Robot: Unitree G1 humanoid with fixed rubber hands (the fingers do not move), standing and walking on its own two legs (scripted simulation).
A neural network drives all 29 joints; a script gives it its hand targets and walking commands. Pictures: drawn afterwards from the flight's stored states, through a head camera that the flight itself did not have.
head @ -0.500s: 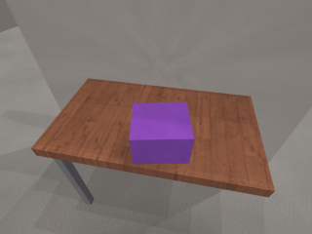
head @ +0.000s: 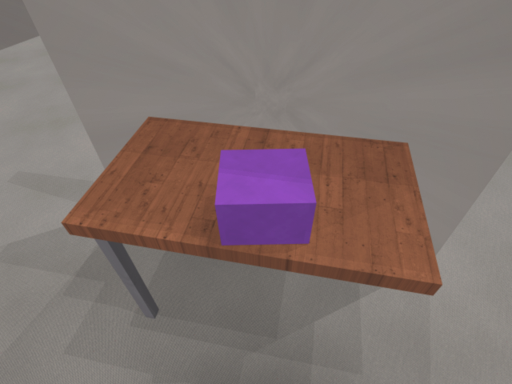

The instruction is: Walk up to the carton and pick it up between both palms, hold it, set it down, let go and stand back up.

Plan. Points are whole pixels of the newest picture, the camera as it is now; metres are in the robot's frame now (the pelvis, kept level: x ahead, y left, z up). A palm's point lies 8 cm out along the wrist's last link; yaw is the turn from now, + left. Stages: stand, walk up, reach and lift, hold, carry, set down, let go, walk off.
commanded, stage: stand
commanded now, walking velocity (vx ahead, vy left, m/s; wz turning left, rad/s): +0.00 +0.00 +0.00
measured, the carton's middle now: (264, 196) +0.54 +0.00 -0.05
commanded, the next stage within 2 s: none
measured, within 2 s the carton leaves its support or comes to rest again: neither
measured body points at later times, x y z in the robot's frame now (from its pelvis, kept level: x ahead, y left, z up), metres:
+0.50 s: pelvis -0.06 +0.00 -0.01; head -0.07 -0.02 +0.44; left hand +0.03 +0.23 -0.14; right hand -0.17 -0.18 -0.18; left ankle -0.02 +0.09 -0.73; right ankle -0.06 -0.11 -0.73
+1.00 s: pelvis -0.04 +0.01 +0.01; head -0.03 +0.02 +0.46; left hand -0.04 +0.22 -0.16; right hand +0.02 -0.22 -0.14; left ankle -0.07 +0.12 -0.73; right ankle -0.06 -0.11 -0.73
